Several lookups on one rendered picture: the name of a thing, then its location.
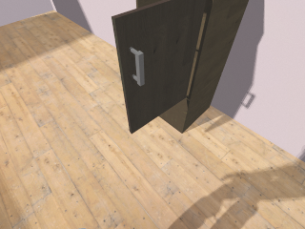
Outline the cupboard door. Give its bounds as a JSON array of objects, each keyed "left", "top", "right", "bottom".
[{"left": 112, "top": 0, "right": 206, "bottom": 134}]

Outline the handle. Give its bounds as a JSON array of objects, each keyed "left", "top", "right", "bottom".
[{"left": 129, "top": 47, "right": 145, "bottom": 87}]

